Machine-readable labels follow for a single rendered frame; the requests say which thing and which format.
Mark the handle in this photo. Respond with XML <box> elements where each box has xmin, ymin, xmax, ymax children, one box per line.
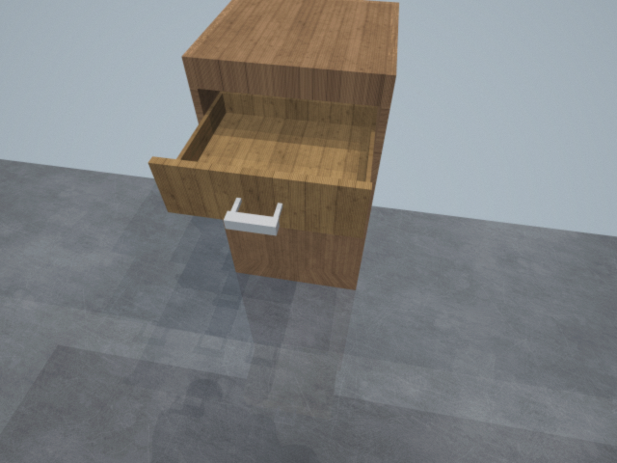
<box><xmin>224</xmin><ymin>198</ymin><xmax>282</xmax><ymax>235</ymax></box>

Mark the cabinet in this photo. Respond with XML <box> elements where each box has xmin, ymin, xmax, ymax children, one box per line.
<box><xmin>181</xmin><ymin>0</ymin><xmax>399</xmax><ymax>290</ymax></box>

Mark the drawer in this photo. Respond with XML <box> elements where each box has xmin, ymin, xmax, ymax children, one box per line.
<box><xmin>148</xmin><ymin>91</ymin><xmax>378</xmax><ymax>238</ymax></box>

